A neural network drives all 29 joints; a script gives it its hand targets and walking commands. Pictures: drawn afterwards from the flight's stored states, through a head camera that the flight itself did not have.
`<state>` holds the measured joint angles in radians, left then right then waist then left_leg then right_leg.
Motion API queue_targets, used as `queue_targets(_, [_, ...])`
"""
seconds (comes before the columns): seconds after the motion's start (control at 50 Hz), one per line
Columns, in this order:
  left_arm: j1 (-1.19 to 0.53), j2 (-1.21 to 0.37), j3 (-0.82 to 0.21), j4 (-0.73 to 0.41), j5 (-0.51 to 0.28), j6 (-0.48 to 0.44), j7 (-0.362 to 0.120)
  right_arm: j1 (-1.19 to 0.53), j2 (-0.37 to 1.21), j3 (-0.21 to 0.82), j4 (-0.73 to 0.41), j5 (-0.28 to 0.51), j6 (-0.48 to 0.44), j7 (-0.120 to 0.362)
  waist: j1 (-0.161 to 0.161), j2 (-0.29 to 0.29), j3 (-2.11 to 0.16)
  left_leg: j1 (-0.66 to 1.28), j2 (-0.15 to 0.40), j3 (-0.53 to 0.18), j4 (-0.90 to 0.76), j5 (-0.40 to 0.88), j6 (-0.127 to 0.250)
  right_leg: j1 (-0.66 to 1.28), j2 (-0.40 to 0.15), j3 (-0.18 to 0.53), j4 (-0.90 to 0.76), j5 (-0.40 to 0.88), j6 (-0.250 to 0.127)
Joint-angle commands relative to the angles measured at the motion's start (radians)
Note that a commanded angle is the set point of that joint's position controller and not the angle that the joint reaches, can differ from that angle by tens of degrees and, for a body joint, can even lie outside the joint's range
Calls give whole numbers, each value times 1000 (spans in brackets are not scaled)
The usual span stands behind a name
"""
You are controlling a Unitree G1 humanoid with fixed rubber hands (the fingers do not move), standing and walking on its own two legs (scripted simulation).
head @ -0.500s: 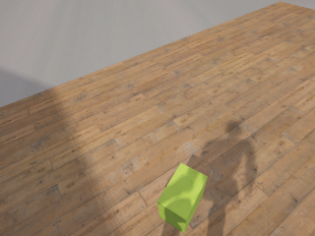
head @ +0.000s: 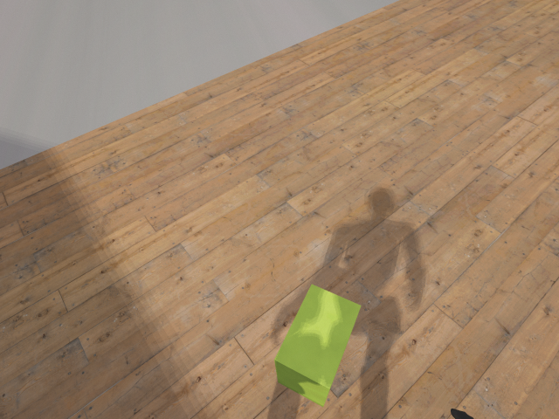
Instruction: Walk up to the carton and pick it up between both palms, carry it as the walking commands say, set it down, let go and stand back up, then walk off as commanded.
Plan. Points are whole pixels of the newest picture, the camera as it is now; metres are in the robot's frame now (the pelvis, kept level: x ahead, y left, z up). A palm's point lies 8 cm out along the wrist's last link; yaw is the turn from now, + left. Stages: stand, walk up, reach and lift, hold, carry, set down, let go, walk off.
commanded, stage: walk up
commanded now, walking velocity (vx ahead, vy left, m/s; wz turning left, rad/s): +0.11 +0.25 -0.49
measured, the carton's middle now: (317, 346) +0.44 -0.06 -0.64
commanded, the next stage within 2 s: stand in 1.04 s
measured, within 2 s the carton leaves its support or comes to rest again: neither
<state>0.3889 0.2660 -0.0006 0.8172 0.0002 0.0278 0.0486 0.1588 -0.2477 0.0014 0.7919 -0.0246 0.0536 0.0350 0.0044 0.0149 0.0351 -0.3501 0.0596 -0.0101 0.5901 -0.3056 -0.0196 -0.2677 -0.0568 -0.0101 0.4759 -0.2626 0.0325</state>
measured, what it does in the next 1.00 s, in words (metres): steps on the spot, turning right: left foot, then right foot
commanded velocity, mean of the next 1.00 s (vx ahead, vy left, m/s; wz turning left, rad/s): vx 0.02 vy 0.09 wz -0.25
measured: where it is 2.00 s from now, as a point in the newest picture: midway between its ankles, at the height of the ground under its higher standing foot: outside the picture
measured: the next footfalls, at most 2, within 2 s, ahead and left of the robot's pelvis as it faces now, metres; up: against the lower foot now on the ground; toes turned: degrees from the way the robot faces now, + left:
left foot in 0.02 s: +0.04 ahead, +0.15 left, +0.00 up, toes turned +1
right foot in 0.32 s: +0.07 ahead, -0.09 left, +0.00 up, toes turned -18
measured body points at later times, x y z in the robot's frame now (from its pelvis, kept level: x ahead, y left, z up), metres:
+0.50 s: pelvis +0.04 +0.04 +0.00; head +0.08 +0.02 +0.44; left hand +0.21 +0.28 -0.13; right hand +0.08 -0.22 -0.14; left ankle +0.06 +0.18 -0.70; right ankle +0.03 -0.08 -0.74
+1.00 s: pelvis +0.02 +0.06 +0.00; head +0.03 +0.04 +0.45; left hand +0.23 +0.25 -0.12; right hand +0.02 -0.21 -0.13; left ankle +0.08 +0.19 -0.72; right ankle -0.01 -0.05 -0.74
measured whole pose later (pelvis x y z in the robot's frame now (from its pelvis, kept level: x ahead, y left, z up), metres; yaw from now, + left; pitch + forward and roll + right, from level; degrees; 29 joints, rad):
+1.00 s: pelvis +0.02 +0.06 +0.00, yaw -25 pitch +0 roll +1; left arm 0.20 0.26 0.00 0.82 0.00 0.05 0.00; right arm 0.20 -0.24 0.00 0.81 -0.02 0.06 0.00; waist 0.01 0.01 0.02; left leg -0.29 0.07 0.10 0.63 -0.40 -0.01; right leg -0.26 -0.02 0.00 0.49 -0.23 0.00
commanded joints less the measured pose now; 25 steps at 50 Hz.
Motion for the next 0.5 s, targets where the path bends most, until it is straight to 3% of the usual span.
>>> queue_targets(0.0, [-25, 65, 110, -81, 48, 2, -9, 232, -246, -94, -23, -19, -19, -25, -65, 360, -101, 371, 346, -191, -299, 237, 64, -439, 41, 17, 593, -367, -11])
queue_targets(0.02, [-44, 91, 110, -113, 44, 3, -13, 123, -211, -81, -66, -6, -17, -32, -62, 315, -131, 399, 339, -127, -258, 331, 136, -447, 32, 22, 663, -343, 0])
queue_targets(0.04, [-94, 115, 123, -101, 48, 1, -19, 116, -185, -74, -60, -7, -27, -37, -55, 205, -125, 365, 310, -149, -269, 350, 163, -439, 31, 11, 720, -278, 1])
queue_targets(0.06, [-117, 107, 124, -90, 43, 0, -23, 105, -155, -63, -62, -12, -38, -38, -45, 152, -96, 331, 261, -77, -241, 381, 148, -410, 22, 17, 744, -221, 4])
queue_targets(0.08, [-120, 88, 116, -106, 38, 4, -27, 86, -123, -51, -54, -15, -30, -49, -25, 109, -48, 276, 239, -15, -207, 526, 129, -406, 21, 17, 725, -229, 5])
queue_targets(0.1, [-146, 72, 105, -114, 36, 10, -32, 114, -110, -48, -48, -22, -26, -53, -39, 158, -66, 324, 214, 56, -164, 629, 112, -413, 20, -19, 671, -243, 19])
queue_targets(0.12, [-140, 58, 100, -98, 38, 16, -37, 96, -122, -58, -39, -14, -32, -65, -8, 138, -40, 281, 244, 65, -193, 647, 137, -384, 24, -38, 626, -210, 24])
queue_targets(0.14, [-157, 50, 88, -128, 37, 20, -37, 154, -103, -54, -36, -20, -25, -65, -26, 177, -26, 302, 241, 76, -173, 730, 123, -398, 21, -55, 621, -223, 17])
queue_targets(0.16, [-155, 54, 91, -120, 32, 33, -44, 90, -136, -68, -45, -23, -24, -64, -11, 215, -30, 288, 240, 102, -166, 669, 135, -323, 12, -53, 543, -220, 20])
queue_targets(0.18, [-132, 66, 84, -100, 27, 32, -42, 46, -131, -71, -74, -21, -18, -58, 4, 224, -41, 259, 223, 120, -168, 631, 120, -233, 9, -50, 445, -177, 17])
queue_targets(0.2, [-141, 46, 71, -111, 25, 23, -33, 40, -121, -71, -53, -20, -19, -64, 12, 197, -26, 233, 244, 100, -164, 607, 124, -199, -3, -39, 368, -163, 3])
queue_targets(0.22, [-128, 43, 74, -97, 25, 23, -35, 71, -147, -81, -44, -14, -13, -66, 27, 166, -42, 221, 238, 120, -122, 568, 119, -130, 20, -84, 286, -110, -3])
queue_targets(0.24, [-130, 44, 60, -70, 22, 17, -34, 70, -133, -78, -23, -16, -8, -56, 22, 181, -75, 267, 187, 159, -47, 652, 101, -95, 58, -116, 158, -61, -15])
queue_targets(0.26, [-82, 58, 58, -58, 28, 0, -31, 99, -114, -78, -39, -12, -14, -46, 48, 177, -164, 234, 145, 183, 38, 592, 76, 35, 48, -110, 36, 84, -30])
queue_targets(0.28, [11, 100, 70, -29, 26, -19, -21, 88, -84, -62, -50, -3, -20, -43, 95, 22, -199, 139, 96, 226, 162, 433, 33, 181, -41, -37, 0, 283, -48])
queue_targets(0.3, [80, 224, 106, -2, 35, -25, -12, 86, -39, -41, -75, -1, -25, -45, 118, -315, -190, -136, -12, 215, 380, -94, -17, 336, -315, 340, -41, 692, -132])
queue_targets(0.32, [80, 283, 123, -1, 30, -20, -8, 68, -41, -40, -93, 6, -4, -46, 91, -342, -222, -224, -37, 94, 478, -349, -24, 324, -454, 517, -46, 956, -237])
queue_targets(0.34, [77, 229, 100, 21, 27, -14, 2, -16, -75, -52, -98, 10, 8, -47, 101, -246, -162, -216, 6, 33, 552, -337, -12, 297, -397, 418, -6, 1031, -272])
queue_targets(0.36, [46, 205, 84, 17, 38, -11, 5, -34, -74, -55, -109, 5, 4, -44, 100, -183, -98, -275, -15, 35, 551, -304, -19, 280, -375, 455, -16, 1031, -254])
queue_targets(0.38, [-35, 181, 81, 6, 36, -12, 7, -12, -65, -57, -105, 13, -4, -45, 59, -144, -102, -207, 12, -3, 498, -264, -8, 232, -324, 403, -32, 856, -219])
queue_targets(0.4, [-155, 127, 73, -20, 33, -8, -3, -13, -57, -55, -89, 15, -10, -40, 27, -156, -88, -84, -5, 24, 348, -222, -6, 155, -202, 253, -68, 671, -174])
queue_targets(0.42, [-190, 110, 73, -21, 36, -1, -11, 23, -29, -42, -74, 19, -20, -33, 10, -287, -100, 8, -21, 70, 202, -212, -10, 79, -145, 160, -79, 568, -157])
queue_targets(0.44, [-182, 137, 76, -35, 35, -1, -20, 29, -40, -34, -60, 13, -15, -29, -11, -270, -83, 94, -42, 103, 119, -89, -24, -26, -133, 154, -106, 390, -147])
queue_targets(0.46, [-239, 105, 77, -59, 36, 9, -29, 33, -38, -42, -61, 5, -12, -30, -42, -185, -45, 142, -47, 137, 55, -33, -17, -83, -109, 143, -109, 210, -139])
queue_targets(0.48, [-221, 129, 75, -59, 34, 11, -30, 75, -48, -37, -38, 7, -11, -33, -47, -219, -48, 205, -55, 147, -33, 40, -24, -112, -97, 139, -92, 205, -128])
